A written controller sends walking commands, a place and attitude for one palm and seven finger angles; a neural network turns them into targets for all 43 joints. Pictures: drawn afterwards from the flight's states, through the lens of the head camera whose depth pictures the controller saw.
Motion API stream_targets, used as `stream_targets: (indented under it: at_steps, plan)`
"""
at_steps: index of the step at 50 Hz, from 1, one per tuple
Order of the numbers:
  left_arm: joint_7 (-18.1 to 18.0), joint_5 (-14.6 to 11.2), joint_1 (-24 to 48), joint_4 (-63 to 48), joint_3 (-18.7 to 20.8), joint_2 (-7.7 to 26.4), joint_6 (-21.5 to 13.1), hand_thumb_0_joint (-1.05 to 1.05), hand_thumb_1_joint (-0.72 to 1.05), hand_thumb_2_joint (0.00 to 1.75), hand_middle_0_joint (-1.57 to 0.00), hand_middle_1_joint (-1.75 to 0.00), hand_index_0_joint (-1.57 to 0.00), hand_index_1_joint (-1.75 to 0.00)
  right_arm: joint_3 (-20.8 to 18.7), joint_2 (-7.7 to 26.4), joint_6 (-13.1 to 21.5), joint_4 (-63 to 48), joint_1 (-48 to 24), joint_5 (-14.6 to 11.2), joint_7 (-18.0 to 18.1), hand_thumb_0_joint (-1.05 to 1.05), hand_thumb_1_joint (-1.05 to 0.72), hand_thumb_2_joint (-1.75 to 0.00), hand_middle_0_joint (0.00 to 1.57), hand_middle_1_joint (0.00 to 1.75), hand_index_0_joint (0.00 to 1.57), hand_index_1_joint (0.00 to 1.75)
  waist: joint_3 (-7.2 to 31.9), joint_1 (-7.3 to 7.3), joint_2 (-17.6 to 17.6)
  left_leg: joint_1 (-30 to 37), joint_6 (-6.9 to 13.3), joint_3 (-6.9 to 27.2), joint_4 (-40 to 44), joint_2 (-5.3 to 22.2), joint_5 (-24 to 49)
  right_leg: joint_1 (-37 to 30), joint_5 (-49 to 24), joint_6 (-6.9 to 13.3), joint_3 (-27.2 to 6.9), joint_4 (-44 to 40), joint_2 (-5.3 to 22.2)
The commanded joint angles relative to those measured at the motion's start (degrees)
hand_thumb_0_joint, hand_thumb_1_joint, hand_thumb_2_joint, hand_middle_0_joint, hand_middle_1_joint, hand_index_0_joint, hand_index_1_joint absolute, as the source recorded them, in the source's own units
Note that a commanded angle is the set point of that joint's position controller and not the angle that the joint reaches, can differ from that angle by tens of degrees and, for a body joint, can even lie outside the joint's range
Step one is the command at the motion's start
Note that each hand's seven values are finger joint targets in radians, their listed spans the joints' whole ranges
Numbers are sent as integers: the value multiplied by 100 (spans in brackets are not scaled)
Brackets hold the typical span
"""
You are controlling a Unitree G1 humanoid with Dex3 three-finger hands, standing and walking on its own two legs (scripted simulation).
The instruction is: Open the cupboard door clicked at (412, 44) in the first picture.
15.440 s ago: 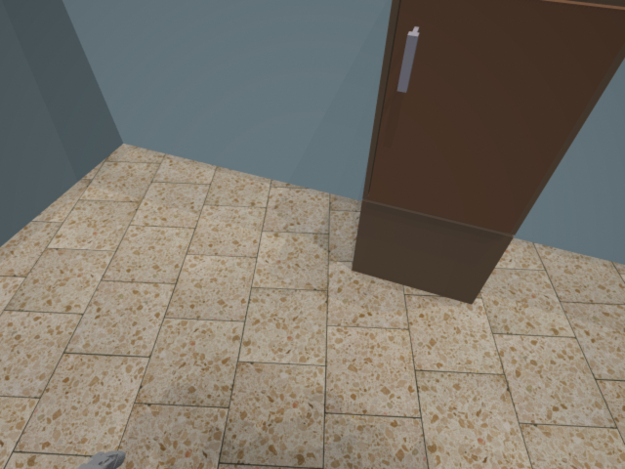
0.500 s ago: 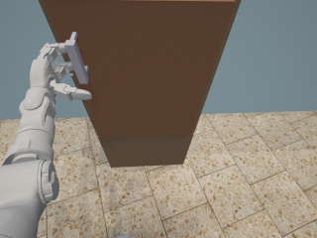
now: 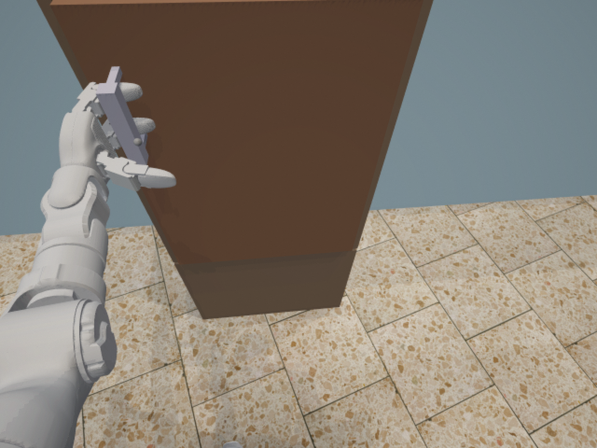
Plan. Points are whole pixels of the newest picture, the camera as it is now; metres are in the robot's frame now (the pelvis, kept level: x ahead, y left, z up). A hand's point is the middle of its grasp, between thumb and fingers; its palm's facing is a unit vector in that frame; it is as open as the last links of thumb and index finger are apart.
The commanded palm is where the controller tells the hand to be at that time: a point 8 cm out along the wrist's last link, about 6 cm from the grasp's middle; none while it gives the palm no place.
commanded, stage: close the thumb around the handle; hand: left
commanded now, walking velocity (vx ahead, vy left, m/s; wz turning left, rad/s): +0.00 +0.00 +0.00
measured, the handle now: (127, 118) +0.53 +0.21 +0.14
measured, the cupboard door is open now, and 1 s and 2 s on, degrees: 0 0 37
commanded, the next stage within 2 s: pull the door open along its arc in 0.80 s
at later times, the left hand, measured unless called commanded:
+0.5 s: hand (138, 145) +0.47 +0.19 +0.14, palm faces +0.06 -1.00 +0.00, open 9.6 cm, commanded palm +0.45 +0.24 +0.14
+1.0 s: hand (138, 146) +0.47 +0.19 +0.14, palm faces +0.06 -1.00 +0.00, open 5.8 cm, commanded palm +0.43 +0.24 +0.14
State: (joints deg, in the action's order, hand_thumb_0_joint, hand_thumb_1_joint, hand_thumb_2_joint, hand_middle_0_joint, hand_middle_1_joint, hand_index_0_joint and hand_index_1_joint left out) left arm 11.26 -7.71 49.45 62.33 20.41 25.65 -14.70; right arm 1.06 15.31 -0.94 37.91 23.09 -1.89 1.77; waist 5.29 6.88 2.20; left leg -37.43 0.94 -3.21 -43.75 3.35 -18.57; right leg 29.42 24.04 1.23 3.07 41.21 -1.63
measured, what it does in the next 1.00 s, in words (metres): stands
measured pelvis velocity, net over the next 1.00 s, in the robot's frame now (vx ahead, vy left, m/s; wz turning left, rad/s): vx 0.00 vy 0.00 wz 0.00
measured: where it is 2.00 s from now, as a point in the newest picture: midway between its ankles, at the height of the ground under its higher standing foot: outside the picture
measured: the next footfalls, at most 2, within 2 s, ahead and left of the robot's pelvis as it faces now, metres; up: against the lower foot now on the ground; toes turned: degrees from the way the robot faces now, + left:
none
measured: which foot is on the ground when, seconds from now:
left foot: down 0.00-1.00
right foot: down 0.00-1.00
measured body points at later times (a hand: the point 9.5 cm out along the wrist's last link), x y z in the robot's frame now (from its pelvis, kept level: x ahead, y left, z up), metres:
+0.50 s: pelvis +0.00 +0.00 +0.00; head +0.06 +0.00 +0.45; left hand +0.47 +0.24 +0.14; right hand +0.04 -0.27 -0.12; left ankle +0.03 +0.11 -0.71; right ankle -0.04 -0.11 -0.71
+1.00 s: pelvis +0.00 +0.00 +0.00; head +0.06 +0.00 +0.45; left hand +0.47 +0.24 +0.14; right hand +0.03 -0.27 -0.12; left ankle +0.03 +0.11 -0.71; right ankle -0.04 -0.11 -0.71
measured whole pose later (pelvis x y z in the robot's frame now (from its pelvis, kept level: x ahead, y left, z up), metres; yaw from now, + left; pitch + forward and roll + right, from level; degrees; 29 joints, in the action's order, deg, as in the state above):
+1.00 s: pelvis +0.00 +0.00 +0.00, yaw +0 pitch +11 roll -2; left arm 10.7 -8.1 47.3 60.5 19.8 24.6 -14.3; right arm 0.7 15.7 -1.7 38.0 22.3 -2.1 2.0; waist 5.4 6.6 2.2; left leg -36.1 0.9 -3.1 -43.0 3.2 -18.3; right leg 28.1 23.8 1.3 3.0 40.5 -1.6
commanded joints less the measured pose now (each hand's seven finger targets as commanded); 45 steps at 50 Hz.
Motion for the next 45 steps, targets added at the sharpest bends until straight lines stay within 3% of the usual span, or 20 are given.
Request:
stream_targets:
  at_steps: [1, 3, 5, 8, 9, 10, 14, 16, 19, 21, 23, 30, 34, 36, 38, 43, 45]
  plan:
    - [46, -141, 2528, -1357, -18, 1188, -275, 0, -50, 30, -30, -120, -30, -120, -364, 945, 92, -487, 428, -10, 65, 0, -90, -90, 20, 30, 20, 30, 2041, 8, 173, 2246, 168, 392, 253, -213, 2020, -25, -2615, -84, -145, -521, -166]
    - [28, -178, 2484, -1375, 39, 1196, -249, 0, -50, 30, -30, -120, -30, -120, -383, 960, 85, -479, 466, 4, 75, 0, -90, -90, 20, 30, 20, 30, 2015, 8, 36, 2226, 191, 389, 233, -231, 2019, -70, -2611, -81, -147, -545, -173]
    - [-3, -149, 2531, -1297, 177, 1422, -219, 0, -50, 30, -30, -120, -30, -120, -381, 971, 69, -434, 460, -7, 92, 0, -90, -90, 20, 30, 20, 30, 1942, 5, 20, 2140, 190, 381, 277, -225, 1897, -76, -2576, -98, -181, -576, -155]
    - [-42, -115, 2800, -1509, 7, 1240, -310, 0, -33, 37, -31, -122, -31, -122, -375, 945, 93, -426, 468, 14, 88, 0, -90, -90, 20, 30, 20, 30, 2009, 69, 189, 2296, 184, 423, 249, -229, 1892, 39, -2420, -74, -154, -561, -157]
    - [-70, -89, 2797, -1488, 155, 1430, -350, 0, -28, 40, -32, -122, -32, -122, -392, 969, 97, -386, 484, 9, 94, 0, -90, -90, 20, 30, 20, 30, 2137, 31, 211, 2369, 169, 442, 251, -208, 1945, 44, -2446, -74, -168, -548, -155]
    - [-61, -97, 2751, -1515, 10, 1247, -364, 0, -22, 42, -32, -123, -32, -123, -387, 938, 103, -405, 440, 7, 84, 0, -90, -90, 20, 30, 20, 30, 2131, 42, 299, 2397, 160, 425, 252, -221, 1940, 49, -2441, -75, -164, -544, -154]
    - [-80, -83, 2783, -1310, -104, 1105, -352, 0, 0, 52, -34, -125, -34, -125, -386, 951, 111, -362, 437, -6, 78, 0, -90, -90, 20, 30, 20, 30, 1987, 106, 200, 2385, 161, 454, 241, -205, 1867, 227, -2336, -78, -148, -555, -158]
    - [-101, -88, 2829, -1288, 55, 1334, -315, 0, 12, 56, -34, -127, -34, -127, -381, 984, 116, -364, 434, 4, 79, 0, -90, -90, 20, 30, 20, 30, 2012, 70, 178, 2279, 167, 433, 262, -215, 1750, 128, -2300, -86, -170, -568, -141]
    - [-75, -79, 2790, -1445, -53, 1190, -368, 0, 28, 64, -36, -128, -36, -128, -370, 951, 118, -429, 392, 4, 70, 0, -90, -90, 20, 30, 20, 30, 2208, 29, 288, 2374, 164, 434, 228, -235, 1931, 39, -2480, -76, -177, -517, -141]
    - [-68, -102, 2637, -1347, 77, 1325, -354, 0, 40, 68, -36, -130, -36, -130, -368, 968, 106, -441, 387, 5, 69, 0, -90, -90, 20, 30, 20, 30, 2145, -2, 143, 2276, 164, 427, 247, -235, 1918, -64, -2521, -78, -174, -519, -144]
    - [-40, -131, 2712, -1313, 39, 1287, -363, 0, 51, 73, -37, -131, -37, -131, -361, 963, 96, -431, 402, 4, 86, 0, -90, -90, 20, 30, 20, 30, 1986, 67, -33, 2157, 193, 404, 235, -245, 1869, -106, -2566, -91, -180, -552, -141]
    - [-23, -130, 2691, -1255, 109, 1396, -348, 0, 90, 90, -40, -135, -40, -135, -354, 970, 95, -425, 371, -8, 97, 0, -90, -90, 20, 30, 20, 30, 2049, 22, 151, 2197, 173, 417, 250, -240, 1777, -33, -2426, -81, -193, -556, -133]
    - [2, -149, 2735, -1416, 10, 1247, -394, 0, 90, 90, -40, -135, -40, -135, -365, 955, 112, -439, 382, -11, 86, 0, -90, -90, 20, 30, 20, 30, 2184, 29, 159, 2336, 173, 426, 234, -236, 1970, -38, -2565, -81, -175, -522, -149]
    - [4, -152, 2582, -1375, 60, 1300, -372, 0, 90, 90, -40, -135, -40, -135, -366, 960, 99, -454, 367, -7, 76, 0, -90, -90, 20, 30, 20, 30, 2152, -18, 227, 2296, 160, 415, 241, -241, 1926, -69, -2540, -77, -178, -533, -147]
    - [-14, -160, 2601, -1391, 189, 1450, -387, 0, 90, 90, -40, -135, -40, -135, -371, 976, 91, -433, 399, -2, 89, 0, -90, -90, 20, 30, 20, 30, 2089, -4, 67, 2209, 189, 404, 227, -248, 1949, -165, -2616, -76, -189, -540, -149]
    - [-24, -163, 2624, -1484, -64, 1111, -405, 0, 90, 90, -40, -135, -40, -135, -373, 941, 97, -459, 360, -5, 82, 0, -90, -90, 20, 30, 20, 30, 2013, 28, 167, 2321, 173, 424, 267, -238, 1883, -9, -2433, -65, -153, -560, -162]
    - [-59, -134, 2563, -1568, 23, 1218, -418, 0, 90, 90, -40, -135, -40, -135, -394, 955, 96, -438, 359, -2, 77, 0, -90, -90, 20, 30, 20, 30, 2172, -21, 312, 2463, 153, 435, 250, -224, 2020, 17, -2503, -58, -159, -531, -160]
